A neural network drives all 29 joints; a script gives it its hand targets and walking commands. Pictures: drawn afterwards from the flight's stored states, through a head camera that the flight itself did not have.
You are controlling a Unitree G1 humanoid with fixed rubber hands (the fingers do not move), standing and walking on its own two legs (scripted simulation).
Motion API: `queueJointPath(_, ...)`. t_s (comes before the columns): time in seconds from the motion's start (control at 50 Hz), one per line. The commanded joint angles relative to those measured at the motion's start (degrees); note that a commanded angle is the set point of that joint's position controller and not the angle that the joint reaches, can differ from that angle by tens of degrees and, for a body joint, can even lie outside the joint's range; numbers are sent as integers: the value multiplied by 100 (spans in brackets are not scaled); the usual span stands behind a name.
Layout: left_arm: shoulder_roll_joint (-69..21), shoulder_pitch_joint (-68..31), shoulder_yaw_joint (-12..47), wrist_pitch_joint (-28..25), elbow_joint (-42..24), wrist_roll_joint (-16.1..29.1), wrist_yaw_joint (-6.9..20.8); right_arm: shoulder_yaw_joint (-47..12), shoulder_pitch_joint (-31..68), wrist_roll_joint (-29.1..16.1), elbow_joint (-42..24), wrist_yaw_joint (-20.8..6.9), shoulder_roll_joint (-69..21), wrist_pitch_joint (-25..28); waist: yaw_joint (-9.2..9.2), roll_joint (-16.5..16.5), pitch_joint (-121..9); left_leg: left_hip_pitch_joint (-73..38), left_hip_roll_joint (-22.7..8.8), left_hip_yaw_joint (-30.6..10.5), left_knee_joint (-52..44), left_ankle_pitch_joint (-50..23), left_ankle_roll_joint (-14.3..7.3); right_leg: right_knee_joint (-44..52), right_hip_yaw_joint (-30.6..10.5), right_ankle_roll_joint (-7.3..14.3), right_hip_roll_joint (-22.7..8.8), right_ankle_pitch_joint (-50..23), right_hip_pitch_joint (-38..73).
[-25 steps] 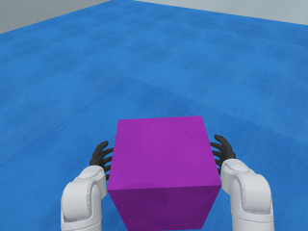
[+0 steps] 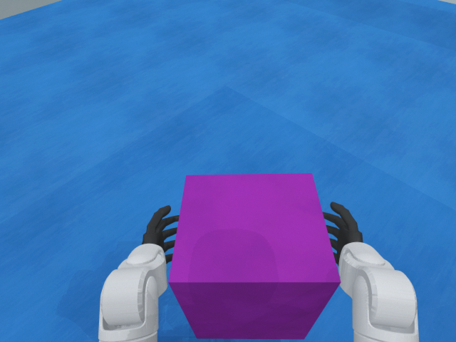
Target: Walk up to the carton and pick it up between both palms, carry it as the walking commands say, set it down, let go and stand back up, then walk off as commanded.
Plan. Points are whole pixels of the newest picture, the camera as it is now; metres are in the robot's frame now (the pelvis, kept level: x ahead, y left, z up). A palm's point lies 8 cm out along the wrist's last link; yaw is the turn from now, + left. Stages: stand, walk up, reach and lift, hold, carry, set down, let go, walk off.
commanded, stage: carry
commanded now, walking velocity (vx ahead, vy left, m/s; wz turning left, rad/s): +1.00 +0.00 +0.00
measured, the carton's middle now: (249, 263) +0.27 +0.01 -0.03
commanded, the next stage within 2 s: none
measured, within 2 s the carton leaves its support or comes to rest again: neither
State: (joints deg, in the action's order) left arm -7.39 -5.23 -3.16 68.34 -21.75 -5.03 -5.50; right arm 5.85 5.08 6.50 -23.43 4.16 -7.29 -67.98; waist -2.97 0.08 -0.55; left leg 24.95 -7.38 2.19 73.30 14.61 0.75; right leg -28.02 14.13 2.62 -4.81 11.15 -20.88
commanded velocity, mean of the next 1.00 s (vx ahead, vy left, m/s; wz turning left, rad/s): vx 0.14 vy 0.00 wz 0.00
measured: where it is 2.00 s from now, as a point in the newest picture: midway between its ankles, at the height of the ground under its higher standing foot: (265, 232)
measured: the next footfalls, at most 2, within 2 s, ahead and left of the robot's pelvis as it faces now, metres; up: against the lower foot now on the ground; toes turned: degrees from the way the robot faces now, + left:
left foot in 0.28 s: +0.52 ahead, +0.09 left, +0.00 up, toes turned +9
right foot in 0.62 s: +0.77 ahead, -0.19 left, +0.00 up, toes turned +1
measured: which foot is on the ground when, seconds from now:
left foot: up 0.00-0.26, down 0.28-0.62, up 0.64-0.94, down 0.96-1.00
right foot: down 0.00-0.30, up 0.32-0.60, down 0.62-1.00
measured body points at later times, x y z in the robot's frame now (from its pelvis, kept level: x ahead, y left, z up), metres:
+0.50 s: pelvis +0.48 -0.04 +0.01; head +0.53 -0.03 +0.46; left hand +0.78 +0.09 +0.07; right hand +0.75 -0.21 +0.08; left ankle +0.48 +0.08 -0.74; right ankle +0.50 -0.16 -0.69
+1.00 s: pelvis +0.70 -0.12 +0.00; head +0.71 -0.12 +0.45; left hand +0.98 +0.02 +0.08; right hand +0.98 -0.28 +0.09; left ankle +0.70 +0.02 -0.74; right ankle +0.73 -0.19 -0.74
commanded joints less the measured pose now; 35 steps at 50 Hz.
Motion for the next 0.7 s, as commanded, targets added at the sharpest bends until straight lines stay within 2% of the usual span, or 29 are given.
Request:
queueJointPath(0.0,-5197,-2440,4240,-175,-727,2484,1573,-4359,2194,-2186,-650,-1341,-5229,170,144,-853,-2015,1132,-308,-169,-1013,-424,-48,1432,-1979,287,-1537,54,2570)
queueJointPath(0.04,-4932,-2321,4216,-181,-689,2451,1623,-4430,2182,-2134,-656,-1298,-5121,191,120,-1028,-1376,1398,-288,154,-1921,-525,62,1976,-1569,314,-1538,128,2489)
queueJointPath(0.1,-4516,-2456,4177,-103,-728,2428,1632,-4404,2235,-2076,-527,-1252,-4933,97,161,-861,-867,617,91,858,-3620,-1271,126,2279,-510,216,-975,-438,2050)
queueJointPath(0.12,-4380,-2465,4129,-52,-715,2406,1632,-4371,2198,-2067,-439,-1246,-4856,32,179,-885,-753,292,245,1106,-3980,-1504,120,2384,-299,193,-863,-628,1949)
queueJointPath(0.14,-4253,-2437,4076,8,-695,2390,1634,-4340,2212,-2069,-348,-1242,-4772,-35,176,-930,-687,42,397,1284,-4192,-1776,104,2383,-165,165,-774,-1181,1993)
queueJointPath(0.18,-4099,-2369,3926,144,-590,2329,1631,-4251,2246,-2086,-102,-1233,-4696,-161,170,-1031,-789,-338,854,1535,-4568,-1986,30,1626,39,26,-637,-4107,2552)
queueJointPath(0.2,-4065,-2383,3844,199,-543,2301,1629,-4228,2290,-2113,-4,-1241,-4684,-205,170,-1170,-955,-574,1114,1639,-4761,-1973,9,1145,102,-80,-559,-5290,2863)
queueJointPath(0.22,-4085,-2416,3754,239,-484,2283,1628,-4254,2400,-2191,18,-1258,-4693,-236,209,-1293,-1157,-1077,1319,1717,-4960,-1954,-12,453,157,-192,-487,-6003,2975)
queueJointPath(0.24,-4182,-2485,3666,267,-433,2281,1622,-4334,2630,-2317,-113,-1283,-4772,-249,368,-1220,-1407,-1957,1387,1754,-5404,-2130,-47,-686,239,-302,-332,-6149,2729)
queueJointPath(0.26,-4321,-2555,3554,290,-327,2252,1599,-4375,2838,-2422,-200,-1335,-4866,-273,524,-932,-1715,-3047,778,1171,-5312,-2394,-65,-1884,-74,-418,-246,-4674,1946)
queueJointPath(0.28,-4490,-2627,3542,361,-289,2219,1599,-4409,3052,-2497,-94,-1358,-4900,-302,479,619,-2316,-4824,-932,-908,-4766,-4480,-785,-3908,-486,-625,273,-1811,140)
queueJointPath(0.3,-4656,-2553,3520,372,-207,2105,1594,-4490,2856,-2526,159,-1395,-5199,-269,366,1609,-2791,-5450,-1833,-2124,-5044,-7088,-1611,-5599,-1196,-663,867,1800,-979)
queueJointPath(0.32,-4814,-2798,3699,311,-224,2185,1603,-4441,2614,-2477,206,-1435,-5221,-211,386,1020,-2796,-5223,-1701,-1528,-5106,-7148,-1464,-5842,-1813,-450,461,1634,-1365)
queueJointPath(0.34,-5101,-3089,3983,241,-412,2400,1662,-4424,2571,-2443,186,-1445,-5397,-148,401,610,-2661,-4942,-1582,-1227,-5327,-6597,-1166,-5454,-1972,-347,102,1424,-1599)
queueJointPath(0.36,-5336,-3161,4117,187,-442,2434,1712,-4444,2757,-2446,110,-1474,-5612,-97,351,314,-2314,-4478,-1444,-785,-5600,-5852,-878,-4653,-1908,-318,-247,1193,-1597)
queueJointPath(0.38,-5408,-3160,4110,126,-420,2333,1733,-4423,2921,-2390,116,-1516,-5704,-54,302,373,-2093,-4164,-1240,-351,-5825,-5267,-677,-3732,-1766,-314,-464,881,-1452)
queueJointPath(0.4,-5429,-3106,4148,37,-572,2299,1721,-4443,2875,-2400,61,-1553,-5801,7,278,495,-2101,-3947,-1075,-9,-5960,-5096,-629,-3130,-1544,-351,-454,699,-1162)
queueJointPath(0.44,-5456,-3060,4277,-74,-836,2369,1673,-4544,2789,-2472,-183,-1569,-5807,61,273,626,-1954,-3418,-897,492,-6138,-5356,-665,-2015,-1063,-420,-254,401,-763)
queueJointPath(0.48,-5357,-2850,4248,-67,-815,2267,1604,-4505,2571,-2449,-264,-1564,-5623,28,310,861,-1862,-3210,-650,975,-6083,-5432,-533,-689,-634,-434,9,-344,-423)
queueJointPath(0.52,-5206,-2773,4186,-25,-814,2177,1546,-4431,2440,-2381,-359,-1549,-5362,-4,334,1115,-1931,-3284,-543,1112,-5816,-4895,-409,67,-456,-422,214,-1183,-136)
queueJointPath(0.54,-5155,-2768,4191,-2,-822,2173,1522,-4402,2426,-2351,-371,-1538,-5251,-29,297,1041,-1986,-3137,-402,1242,-5506,-4252,-263,447,-390,-389,269,-1760,265)
queueJointPath(0.56,-5112,-2782,4209,25,-829,2193,1504,-4394,2409,-2333,-384,-1521,-5162,-59,256,807,-1990,-2806,-173,1357,-5058,-3393,-70,837,-321,-361,312,-2371,824)
queueJointPath(0.58,-5057,-2798,4219,57,-796,2213,1491,-4363,2362,-2297,-333,-1504,-5067,-97,239,558,-1944,-2346,36,1299,-4651,-2518,115,1037,-425,-313,214,-2840,1385)
queueJointPath(0.6,-4934,-2781,4184,88,-648,2181,1483,-4255,2282,-2220,-149,-1485,-4954,-145,222,182,-1919,-1820,212,1211,-4158,-1645,261,1053,-743,-257,-174,-3826,1981)
queueJointPath(0.62,-4738,-2814,4137,96,-385,2098,1470,-4176,2162,-2123,115,-1468,-4860,-200,261,-677,-1910,-1075,490,1075,-3488,30,407,654,-1718,-30,-1058,-5998,2453)
queueJointPath(0.64,-4757,-2744,4187,68,-356,2093,1490,-4320,2023,-2184,114,-1453,-4831,-195,249,-1364,-2507,-390,557,534,-2691,1292,406,311,-2479,592,-1877,-6870,3187)
queueJointPath(0.66,-4869,-2597,4165,66,-268,2211,1528,-4420,2066,-2289,9,-1439,-4929,-156,261,-1402,-2789,-2,540,219,-2170,1711,354,240,-2455,700,-1904,-6690,3520)
queueJointPath(0.68,-5011,-2522,4120,24,-258,2268,1575,-4564,2322,-2429,-176,-1457,-5047,-103,243,-1339,-2809,57,456,71,-2173,1686,271,280,-2254,613,-1736,-6443,3383)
